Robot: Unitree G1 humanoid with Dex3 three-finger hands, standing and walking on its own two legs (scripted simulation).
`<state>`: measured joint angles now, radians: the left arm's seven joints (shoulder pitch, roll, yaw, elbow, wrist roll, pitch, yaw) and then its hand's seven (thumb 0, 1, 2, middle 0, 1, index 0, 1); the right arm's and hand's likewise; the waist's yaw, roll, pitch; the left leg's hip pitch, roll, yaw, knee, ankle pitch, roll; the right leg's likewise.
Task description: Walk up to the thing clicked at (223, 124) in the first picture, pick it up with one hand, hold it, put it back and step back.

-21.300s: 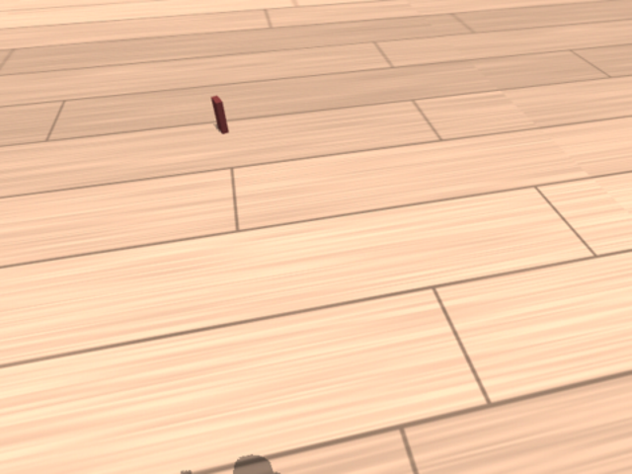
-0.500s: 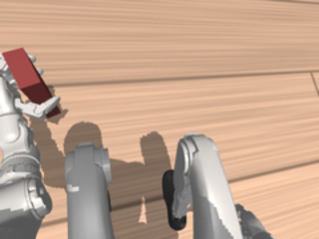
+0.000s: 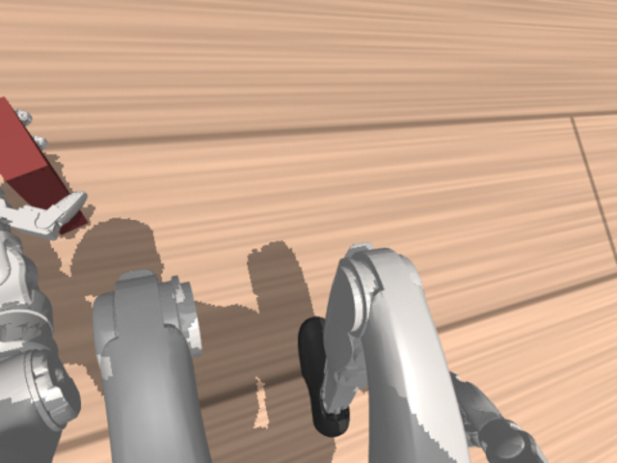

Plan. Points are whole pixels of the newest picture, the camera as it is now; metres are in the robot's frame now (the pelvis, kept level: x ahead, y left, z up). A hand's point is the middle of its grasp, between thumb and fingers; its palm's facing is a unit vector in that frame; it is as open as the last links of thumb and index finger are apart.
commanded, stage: lower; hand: left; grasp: from the side
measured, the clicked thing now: (38, 178) +0.44 +0.28 -0.13
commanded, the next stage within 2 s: loosen in 1.08 s
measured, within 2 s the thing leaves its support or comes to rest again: rests again in 1.14 s
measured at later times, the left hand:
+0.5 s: hand (49, 183) +0.45 +0.28 -0.16, palm faces +0.35 -0.94 -0.02, open 11.4 cm
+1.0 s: hand (59, 186) +0.45 +0.28 -0.18, palm faces +0.34 -0.94 -0.02, open 11.3 cm
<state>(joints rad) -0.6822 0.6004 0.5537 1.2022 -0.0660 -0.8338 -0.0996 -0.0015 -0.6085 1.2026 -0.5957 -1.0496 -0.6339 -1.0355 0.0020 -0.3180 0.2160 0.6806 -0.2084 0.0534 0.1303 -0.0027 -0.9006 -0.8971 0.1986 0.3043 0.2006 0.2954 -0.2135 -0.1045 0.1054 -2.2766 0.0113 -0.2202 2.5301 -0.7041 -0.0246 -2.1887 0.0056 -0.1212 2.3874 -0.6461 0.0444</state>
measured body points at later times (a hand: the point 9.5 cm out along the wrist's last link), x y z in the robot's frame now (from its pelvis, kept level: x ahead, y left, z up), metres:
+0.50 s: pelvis -0.01 +0.01 -0.01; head +0.24 +0.14 +0.34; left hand +0.42 +0.33 -0.16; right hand +0.11 -0.26 -0.08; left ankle +0.08 +0.13 -0.27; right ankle +0.12 -0.12 -0.27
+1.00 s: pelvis -0.01 +0.01 -0.02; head +0.24 +0.16 +0.32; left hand +0.43 +0.33 -0.18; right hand +0.12 -0.26 -0.07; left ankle +0.08 +0.13 -0.27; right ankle +0.12 -0.12 -0.27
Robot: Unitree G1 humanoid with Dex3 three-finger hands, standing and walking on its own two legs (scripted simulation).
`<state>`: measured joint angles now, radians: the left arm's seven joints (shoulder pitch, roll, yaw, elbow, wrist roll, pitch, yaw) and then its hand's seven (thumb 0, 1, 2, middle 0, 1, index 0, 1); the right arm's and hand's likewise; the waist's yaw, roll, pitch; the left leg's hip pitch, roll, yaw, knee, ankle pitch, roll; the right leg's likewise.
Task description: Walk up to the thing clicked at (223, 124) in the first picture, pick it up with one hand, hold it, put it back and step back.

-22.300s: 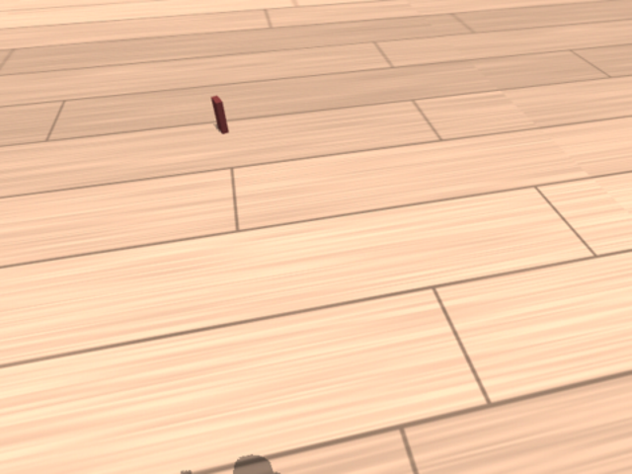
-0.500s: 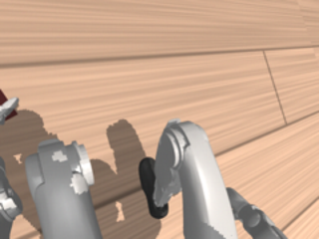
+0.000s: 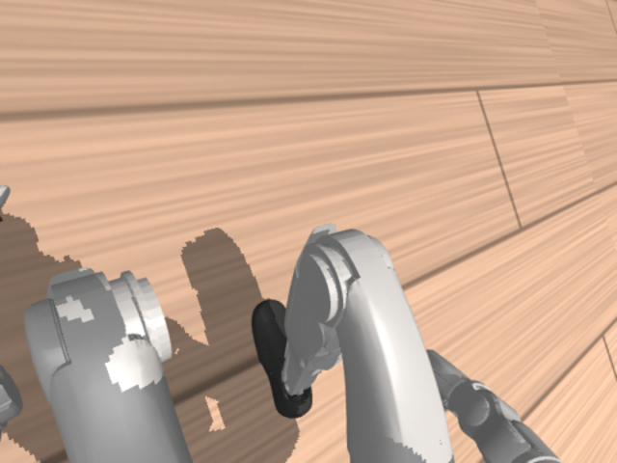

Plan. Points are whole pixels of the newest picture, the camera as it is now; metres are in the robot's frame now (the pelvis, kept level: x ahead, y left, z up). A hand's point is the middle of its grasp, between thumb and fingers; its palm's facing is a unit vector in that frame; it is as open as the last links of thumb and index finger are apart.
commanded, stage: lower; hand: left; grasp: from the side
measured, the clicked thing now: out of the picture +0.44 +0.30 -0.18
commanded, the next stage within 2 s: loosen in 0.08 s
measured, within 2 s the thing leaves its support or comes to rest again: rests again in 0.14 s
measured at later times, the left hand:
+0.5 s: hand out of the picture +0.44 +0.30 -0.16, palm faces +0.42 -0.91 -0.01, open 11.3 cm
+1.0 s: hand out of the picture +0.44 +0.35 -0.13, palm faces +0.47 -0.88 -0.02, open 16.7 cm
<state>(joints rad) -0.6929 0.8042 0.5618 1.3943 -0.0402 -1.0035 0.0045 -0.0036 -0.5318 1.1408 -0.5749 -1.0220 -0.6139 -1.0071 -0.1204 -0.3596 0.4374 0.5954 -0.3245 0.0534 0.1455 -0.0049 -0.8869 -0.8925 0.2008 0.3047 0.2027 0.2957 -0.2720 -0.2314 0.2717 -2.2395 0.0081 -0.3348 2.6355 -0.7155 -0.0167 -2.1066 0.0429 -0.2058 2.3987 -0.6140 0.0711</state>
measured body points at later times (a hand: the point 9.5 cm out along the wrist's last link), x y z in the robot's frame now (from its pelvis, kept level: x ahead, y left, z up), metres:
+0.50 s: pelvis +0.00 +0.00 +0.00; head +0.24 +0.18 +0.33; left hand +0.41 +0.35 -0.16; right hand +0.16 -0.25 -0.04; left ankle +0.08 +0.12 -0.25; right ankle +0.14 -0.13 -0.25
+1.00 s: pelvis +0.00 +0.00 +0.01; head +0.23 +0.19 +0.34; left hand +0.41 +0.39 -0.12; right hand +0.15 -0.25 -0.04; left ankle +0.08 +0.12 -0.25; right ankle +0.14 -0.13 -0.25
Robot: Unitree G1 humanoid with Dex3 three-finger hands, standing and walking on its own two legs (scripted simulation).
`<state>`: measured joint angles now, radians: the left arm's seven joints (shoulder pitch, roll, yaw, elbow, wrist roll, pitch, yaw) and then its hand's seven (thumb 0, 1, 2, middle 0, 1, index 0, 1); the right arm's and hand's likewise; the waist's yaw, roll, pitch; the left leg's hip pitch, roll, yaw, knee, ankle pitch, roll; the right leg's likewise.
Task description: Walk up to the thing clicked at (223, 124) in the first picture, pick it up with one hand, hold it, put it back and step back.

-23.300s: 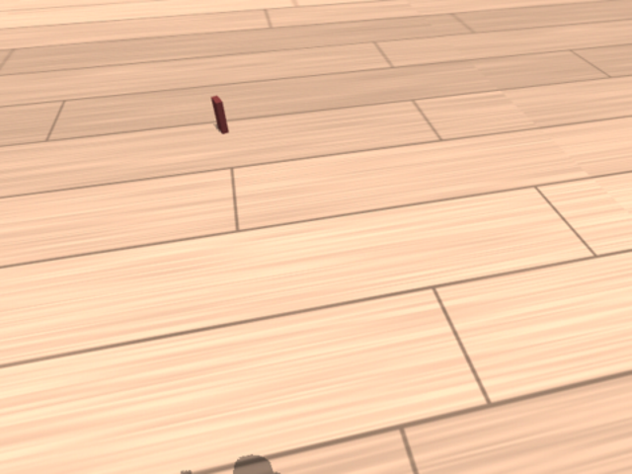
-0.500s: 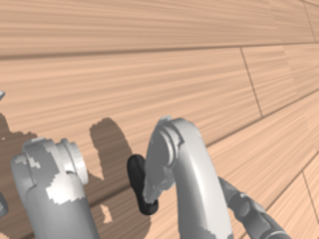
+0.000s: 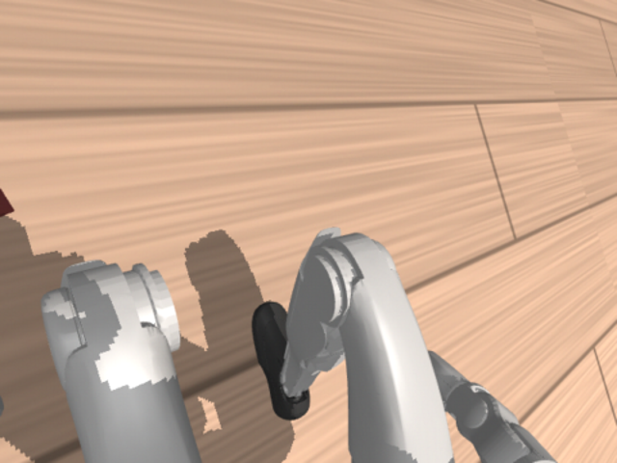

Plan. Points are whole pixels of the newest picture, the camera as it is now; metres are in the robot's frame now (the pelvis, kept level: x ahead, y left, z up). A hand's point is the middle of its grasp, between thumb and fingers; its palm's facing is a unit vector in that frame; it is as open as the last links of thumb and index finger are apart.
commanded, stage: withdraw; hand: left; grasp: from the side
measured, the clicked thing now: out of the picture +0.44 +0.31 -0.20
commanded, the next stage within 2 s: rise in 0.06 s
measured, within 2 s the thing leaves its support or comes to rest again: neither
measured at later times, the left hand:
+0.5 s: hand out of the picture +0.35 +0.45 +0.00, palm faces +0.46 -0.79 -0.41, open 17.0 cm
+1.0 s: hand out of the picture +0.26 +0.32 +0.19, palm faces +0.36 -0.82 -0.44, open 16.9 cm
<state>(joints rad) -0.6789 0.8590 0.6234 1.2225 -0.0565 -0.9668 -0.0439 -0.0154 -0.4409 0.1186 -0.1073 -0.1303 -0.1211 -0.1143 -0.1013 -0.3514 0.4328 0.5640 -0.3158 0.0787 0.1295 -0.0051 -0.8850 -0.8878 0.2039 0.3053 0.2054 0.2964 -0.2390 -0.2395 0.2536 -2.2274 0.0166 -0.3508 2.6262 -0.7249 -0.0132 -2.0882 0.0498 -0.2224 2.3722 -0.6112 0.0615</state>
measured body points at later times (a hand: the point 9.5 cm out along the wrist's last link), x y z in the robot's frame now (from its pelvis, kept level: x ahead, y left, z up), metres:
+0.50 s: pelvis +0.01 +0.00 +0.06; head +0.20 +0.12 +0.45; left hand +0.32 +0.48 +0.02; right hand +0.18 -0.24 -0.04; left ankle +0.08 +0.12 -0.26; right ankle +0.14 -0.13 -0.26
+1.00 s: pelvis +0.06 -0.01 +0.28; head +0.19 +0.05 +0.71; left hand +0.23 +0.36 +0.22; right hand +0.30 -0.21 +0.18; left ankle +0.07 +0.12 -0.26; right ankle +0.14 -0.13 -0.26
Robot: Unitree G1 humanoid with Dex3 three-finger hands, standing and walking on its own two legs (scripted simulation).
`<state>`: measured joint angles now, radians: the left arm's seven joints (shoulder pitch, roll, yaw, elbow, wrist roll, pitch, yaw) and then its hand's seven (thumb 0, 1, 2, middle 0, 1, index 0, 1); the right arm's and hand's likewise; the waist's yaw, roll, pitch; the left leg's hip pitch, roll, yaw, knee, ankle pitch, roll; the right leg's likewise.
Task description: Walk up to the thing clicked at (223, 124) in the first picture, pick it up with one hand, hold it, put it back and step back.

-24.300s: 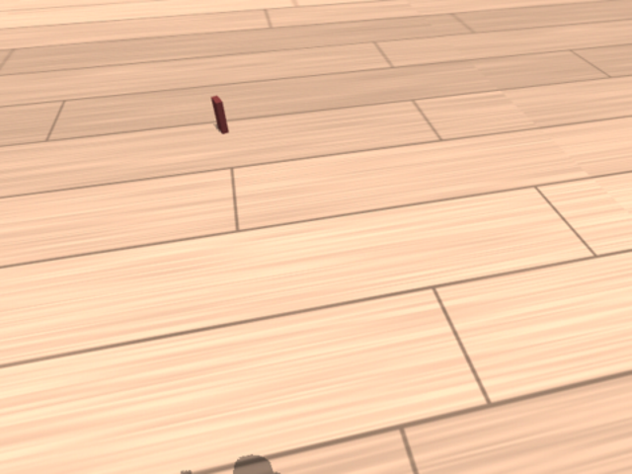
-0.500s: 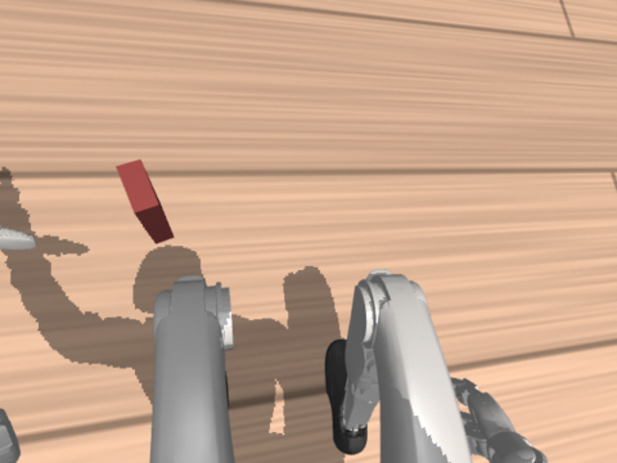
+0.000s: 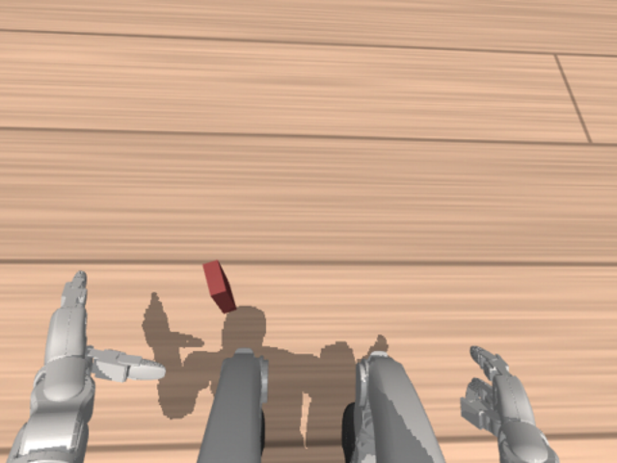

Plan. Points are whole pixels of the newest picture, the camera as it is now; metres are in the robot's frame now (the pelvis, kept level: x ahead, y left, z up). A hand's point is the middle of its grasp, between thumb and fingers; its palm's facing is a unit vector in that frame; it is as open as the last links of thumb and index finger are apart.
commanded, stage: home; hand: left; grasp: from the side
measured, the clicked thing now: (221, 288) +0.45 +0.23 -0.48
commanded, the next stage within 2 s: none
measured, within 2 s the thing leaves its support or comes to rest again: neither
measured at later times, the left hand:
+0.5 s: hand (115, 367) +0.22 +0.20 +0.08, palm faces +0.14 -0.94 -0.30, open 17.3 cm
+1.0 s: hand (125, 378) +0.21 +0.19 +0.09, palm faces +0.15 -0.95 -0.28, open 17.2 cm
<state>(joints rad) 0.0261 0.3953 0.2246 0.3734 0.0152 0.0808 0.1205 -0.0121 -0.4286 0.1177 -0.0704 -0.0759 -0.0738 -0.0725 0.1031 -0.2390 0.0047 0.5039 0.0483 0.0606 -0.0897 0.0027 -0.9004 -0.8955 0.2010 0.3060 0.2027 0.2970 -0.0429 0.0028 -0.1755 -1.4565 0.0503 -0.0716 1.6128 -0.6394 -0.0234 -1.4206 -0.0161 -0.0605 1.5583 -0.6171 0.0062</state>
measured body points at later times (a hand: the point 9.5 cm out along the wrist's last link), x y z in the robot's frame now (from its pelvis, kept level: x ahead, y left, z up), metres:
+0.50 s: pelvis +0.05 +0.01 +0.13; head +0.07 +0.02 +0.58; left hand +0.21 +0.25 +0.10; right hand +0.21 -0.22 +0.06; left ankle +0.05 +0.13 -0.54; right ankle +0.05 -0.13 -0.54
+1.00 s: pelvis +0.05 +0.00 +0.14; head +0.07 +0.01 +0.59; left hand +0.20 +0.24 +0.11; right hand +0.22 -0.23 +0.07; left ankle +0.05 +0.13 -0.54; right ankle +0.05 -0.13 -0.54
